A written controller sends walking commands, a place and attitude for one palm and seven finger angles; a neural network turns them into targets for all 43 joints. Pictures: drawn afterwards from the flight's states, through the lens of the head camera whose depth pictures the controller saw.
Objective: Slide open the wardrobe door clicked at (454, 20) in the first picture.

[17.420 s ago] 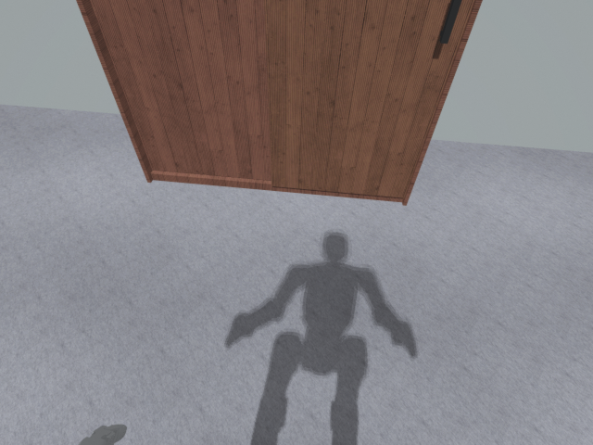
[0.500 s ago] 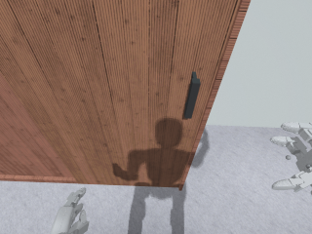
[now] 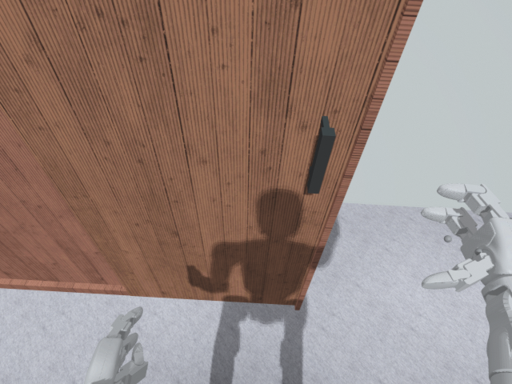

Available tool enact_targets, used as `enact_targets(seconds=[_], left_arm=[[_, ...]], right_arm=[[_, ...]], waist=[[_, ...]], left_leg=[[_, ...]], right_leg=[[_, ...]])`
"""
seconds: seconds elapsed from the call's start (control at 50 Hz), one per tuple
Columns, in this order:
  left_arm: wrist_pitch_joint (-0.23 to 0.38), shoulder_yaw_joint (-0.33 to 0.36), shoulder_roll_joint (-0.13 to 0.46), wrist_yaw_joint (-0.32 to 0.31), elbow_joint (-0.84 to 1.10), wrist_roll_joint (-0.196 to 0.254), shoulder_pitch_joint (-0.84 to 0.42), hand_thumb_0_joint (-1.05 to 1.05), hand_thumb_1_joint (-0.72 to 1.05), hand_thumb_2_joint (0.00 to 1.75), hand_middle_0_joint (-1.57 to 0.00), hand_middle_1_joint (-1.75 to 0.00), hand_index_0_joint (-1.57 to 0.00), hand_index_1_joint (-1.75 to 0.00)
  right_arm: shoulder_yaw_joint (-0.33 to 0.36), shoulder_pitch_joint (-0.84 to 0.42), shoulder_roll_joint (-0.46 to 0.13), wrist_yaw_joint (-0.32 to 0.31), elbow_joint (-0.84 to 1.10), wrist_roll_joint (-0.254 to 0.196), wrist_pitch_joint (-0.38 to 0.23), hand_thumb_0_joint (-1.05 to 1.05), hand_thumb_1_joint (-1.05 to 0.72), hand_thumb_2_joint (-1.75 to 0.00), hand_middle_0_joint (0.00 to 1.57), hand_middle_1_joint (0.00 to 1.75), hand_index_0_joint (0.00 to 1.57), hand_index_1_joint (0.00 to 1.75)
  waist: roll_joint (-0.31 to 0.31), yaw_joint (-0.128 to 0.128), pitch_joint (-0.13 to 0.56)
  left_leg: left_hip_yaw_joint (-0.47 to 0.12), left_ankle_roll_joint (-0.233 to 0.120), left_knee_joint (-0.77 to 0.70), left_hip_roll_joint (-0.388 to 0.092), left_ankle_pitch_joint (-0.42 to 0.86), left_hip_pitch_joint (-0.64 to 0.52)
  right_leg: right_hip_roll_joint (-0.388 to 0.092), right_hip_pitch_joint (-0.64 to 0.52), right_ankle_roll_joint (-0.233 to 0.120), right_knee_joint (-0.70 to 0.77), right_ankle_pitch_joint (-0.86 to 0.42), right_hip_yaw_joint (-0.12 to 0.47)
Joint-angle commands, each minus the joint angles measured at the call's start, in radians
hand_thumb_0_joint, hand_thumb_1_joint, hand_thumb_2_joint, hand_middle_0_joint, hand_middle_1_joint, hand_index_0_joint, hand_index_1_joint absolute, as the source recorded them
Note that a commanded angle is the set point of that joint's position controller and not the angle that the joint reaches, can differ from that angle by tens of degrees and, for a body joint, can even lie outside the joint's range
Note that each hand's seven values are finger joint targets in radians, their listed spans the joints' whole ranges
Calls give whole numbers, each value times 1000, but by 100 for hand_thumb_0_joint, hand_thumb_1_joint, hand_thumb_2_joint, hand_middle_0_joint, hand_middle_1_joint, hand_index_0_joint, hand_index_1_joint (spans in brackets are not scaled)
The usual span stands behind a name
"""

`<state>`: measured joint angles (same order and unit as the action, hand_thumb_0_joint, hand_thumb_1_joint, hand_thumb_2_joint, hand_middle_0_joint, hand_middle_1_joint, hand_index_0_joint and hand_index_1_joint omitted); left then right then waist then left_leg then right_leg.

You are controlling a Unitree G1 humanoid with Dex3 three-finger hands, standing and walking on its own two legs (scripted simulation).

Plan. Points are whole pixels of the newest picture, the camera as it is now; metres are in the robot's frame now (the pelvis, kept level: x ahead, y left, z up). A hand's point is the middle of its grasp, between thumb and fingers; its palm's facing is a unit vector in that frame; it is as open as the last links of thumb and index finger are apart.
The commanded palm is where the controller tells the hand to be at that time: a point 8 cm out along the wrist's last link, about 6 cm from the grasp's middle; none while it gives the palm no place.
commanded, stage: move the hooked fingers beside the handle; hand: right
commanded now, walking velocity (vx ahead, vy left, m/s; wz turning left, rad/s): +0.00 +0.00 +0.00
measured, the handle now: (318, 155) +0.49 -0.09 +0.09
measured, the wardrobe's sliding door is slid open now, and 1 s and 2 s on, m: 0.00 0.00 0.00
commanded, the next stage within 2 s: none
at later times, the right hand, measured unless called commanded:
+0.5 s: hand (413, 215) +0.35 -0.21 +0.11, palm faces +0.04 +1.00 -0.01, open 14.0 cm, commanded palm +0.32 -0.26 +0.11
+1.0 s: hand (380, 188) +0.41 -0.18 +0.10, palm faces +0.02 +1.00 +0.00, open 14.0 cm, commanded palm +0.38 -0.23 +0.10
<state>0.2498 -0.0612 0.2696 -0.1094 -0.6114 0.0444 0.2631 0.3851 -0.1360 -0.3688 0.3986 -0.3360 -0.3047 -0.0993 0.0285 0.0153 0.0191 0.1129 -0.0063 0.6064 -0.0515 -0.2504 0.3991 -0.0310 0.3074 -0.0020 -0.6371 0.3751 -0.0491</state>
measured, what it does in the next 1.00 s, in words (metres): stands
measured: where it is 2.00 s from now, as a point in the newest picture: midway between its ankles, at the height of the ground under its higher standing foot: outside the picture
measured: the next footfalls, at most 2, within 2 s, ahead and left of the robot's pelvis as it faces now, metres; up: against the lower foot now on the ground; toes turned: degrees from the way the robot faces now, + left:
none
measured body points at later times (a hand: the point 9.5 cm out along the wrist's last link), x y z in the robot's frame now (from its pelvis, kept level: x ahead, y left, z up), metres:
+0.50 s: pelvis +0.00 +0.00 +0.00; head +0.03 +0.02 +0.45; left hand +0.15 +0.25 -0.09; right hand +0.34 -0.27 +0.11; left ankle +0.04 +0.12 -0.73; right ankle -0.03 -0.11 -0.73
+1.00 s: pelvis +0.00 +0.00 +0.00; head +0.04 +0.01 +0.44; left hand +0.10 +0.26 -0.11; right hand +0.40 -0.23 +0.10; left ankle +0.04 +0.12 -0.73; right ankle -0.03 -0.11 -0.73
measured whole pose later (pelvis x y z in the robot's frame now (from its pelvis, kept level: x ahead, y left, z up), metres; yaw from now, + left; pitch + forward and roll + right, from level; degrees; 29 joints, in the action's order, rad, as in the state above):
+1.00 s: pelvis +0.00 +0.00 +0.00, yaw +1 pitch +7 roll +0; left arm 0.11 -0.04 0.27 -0.06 -0.64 0.04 0.31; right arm 0.29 -0.50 -0.32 0.23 -0.71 -0.20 -0.21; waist 0.02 -0.04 0.03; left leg 0.09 -0.01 0.64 -0.05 -0.25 0.50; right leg -0.03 0.39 0.00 -0.65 0.37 -0.07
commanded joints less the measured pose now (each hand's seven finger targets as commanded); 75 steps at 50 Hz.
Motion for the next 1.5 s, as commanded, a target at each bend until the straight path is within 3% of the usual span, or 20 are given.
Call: enact_targets(seconds=[0.0, 0.06, 0.2, 0.26, 0.44, 0.52, 0.56, 0.62, 0.68, 0.74, 0.76, 0.82, 0.86, 0.92, 1.18, 1.22, 1.3, 1.4, 1.46, 1.48], left_arm=[[56, 60, 128, -5, 146, 6, -57, 0, 90, 90, -20, -30, -20, -30], [48, 65, 134, 0, 140, 4, -45, 0, 90, 90, -20, -30, -20, -30], [38, 70, 128, -5, 123, 8, -34, 0, 90, 90, -20, -30, -20, -30], [26, 68, 133, -4, 114, 4, -30, 0, 90, 90, -20, -30, -20, -30], [5, 68, 121, 7, 114, 8, -28, 0, 90, 90, -20, -30, -20, -30], [-13, 71, 127, 12, 111, 8, -20, 0, 90, 90, -20, -30, -20, -30], [-24, 74, 130, 12, 108, 5, -17, 0, 90, 90, -20, -30, -20, -30], [-32, 69, 123, 14, 108, 6, -16, 0, 90, 90, -20, -30, -20, -30], [-46, 69, 129, 13, 96, 8, -3, 0, 90, 90, -20, -30, -20, -30], [-52, 70, 126, 14, 91, 6, 3, 0, 90, 90, -20, -30, -20, -30], [-57, 74, 131, 17, 90, 3, 15, 0, 90, 90, -20, -30, -20, -30], [-64, 74, 129, 23, 85, 4, 27, 0, 90, 90, -20, -30, -20, -30], [-76, 77, 140, 25, 75, 0, 42, 0, 90, 90, -20, -30, -20, -30], [-88, 79, 134, 33, 84, -1, 47, 0, 90, 90, -20, -30, -20, -30], [-127, 90, 137, 53, 64, -8, 105, 0, 90, 90, -20, -30, -20, -30], [-131, 89, 134, 55, 57, -8, 106, 0, 90, 90, -20, -30, -20, -30], [-139, 93, 132, 64, 82, -14, 113, 0, 90, 90, -20, -30, -20, -30], [-143, 94, 128, 71, 94, -6, 102, 0, 90, 90, -20, -30, -20, -30], [-149, 92, 132, 66, 84, -6, 105, 0, 90, 90, -20, -30, -20, -30], [-149, 94, 134, 65, 85, -4, 100, 0, 90, 90, -20, -30, -20, -30]], right_arm=[[44, -246, -205, -14, 223, -20, -61, 0, 50, -30, 30, 120, 30, 120], [84, -221, -245, -32, 219, -14, -62, 0, 50, -30, 30, 120, 30, 120], [11, -337, -184, -59, 230, 2, -78, 0, 50, -30, 30, 120, 30, 120], [29, -338, -209, -74, 182, 11, -82, 0, 50, -30, 30, 120, 30, 120], [-30, -423, -150, -95, 137, 29, -104, 0, 50, -30, 30, 120, 30, 120], [-26, -438, -149, -111, 66, 35, -95, 0, 50, -30, 30, 120, 30, 120], [3, -484, -196, -125, 72, 46, -107, 0, 50, -30, 30, 120, 30, 120], [-47, -559, -149, -133, 60, 53, -120, 0, 50, -30, 30, 120, 30, 120], [-33, -595, -175, -140, -17, 59, -131, 0, 50, -30, 30, 120, 30, 120], [-62, -680, -153, -144, -41, 68, -149, 0, 50, -30, 30, 120, 30, 120], [-41, -674, -182, -149, -48, 74, -156, 0, 50, -30, 30, 120, 30, 120], [-92, -709, -120, -152, -96, 73, -162, 0, 50, -30, 30, 120, 30, 120], [-36, -694, -184, -163, -163, 79, -163, 0, 50, -30, 30, 120, 30, 120], [-28, -728, -189, -173, -163, 89, -177, 0, 50, -30, 30, 120, 30, 120], [-49, -826, -163, -210, -248, 113, -223, 0, 50, -30, 30, 120, 30, 120], [-71, -885, -143, -212, -263, 118, -229, 0, 50, -30, 30, 120, 30, 120], [-32, -809, -171, -217, -224, 120, -249, 0, 50, -30, 30, 120, 30, 120], [-80, -741, -100, -207, -199, 105, -237, 0, 50, -30, 30, 120, 30, 120], [-108, -802, -82, -217, -211, 109, -221, 0, 50, -30, 30, 120, 30, 120], [-104, -832, -98, -223, -190, 116, -223, 0, 50, -30, 30, 120, 30, 120]], waist=[[24, 7, 231], [5, 16, 235], [15, -19, 243], [-19, -12, 234], [21, -18, 260], [-37, -20, 243], [-27, -18, 266], [-1, -34, 274], [-38, -44, 254], [14, -50, 279], [-10, -43, 310], [-19, -55, 312], [-70, -46, 305], [-13, -39, 337], [-50, -68, 368], [-10, -79, 345], [-8, -46, 430], [-13, -49, 379], [-57, -74, 317], [-22, -77, 331]], left_leg=[[-52, -13, -44, 29, 225, -196], [-53, -14, -43, 28, 228, -211], [-59, -7, -53, 28, 211, -180], [-63, -8, -55, 26, 206, -197], [-63, -13, -42, 25, 259, -198], [-68, -9, -48, 24, 235, -194], [-77, -10, -45, 22, 223, -210], [-82, -10, -47, 22, 210, -196], [-85, -8, -48, 24, 190, -187], [-88, -11, -43, 23, 174, -168], [-86, -13, -34, 26, 194, -188], [-80, -13, -27, 27, 220, -170], [-87, -9, -27, 26, 213, -190], [-93, -12, -15, 24, 234, -200], [-87, -10, 6, 38, 289, -176], [-85, -13, 7, 38, 267, -139], [-85, -18, 28, 41, 330, -196], [-74, -18, 19, 47, 324, -160], [-67, -15, 6, 47, 263, -118], [-71, -15, 6, 47, 241, -108]], right_leg=[[21, 17, -6, 112, -303, 50], [20, 33, -6, 109, -305, 46], [22, 12, -8, 111, -275, 39], [22, 36, -10, 112, -265, 38], [25, 23, -4, 112, -303, 35], [25, 56, -9, 111, -263, 29], [25, 60, -11, 106, -253, 28], [29, 58, -10, 107, -234, 27], [26, 84, -13, 103, -212, 27], [31, 72, -12, 96, -196, 28], [28, 71, -14, 90, -220, 32], [29, 71, -11, 87, -234, 33], [28, 114, -14, 81, -222, 31], [32, 116, -12, 81, -234, 24], [28, 128, -15, 57, -273, 21], [29, 128, -11, 55, -256, 22], [28, 108, -10, 51, -329, 23], [20, 97, -7, 57, -344, 21], [18, 117, -9, 63, -276, 29], [20, 109, -8, 65, -257, 30]])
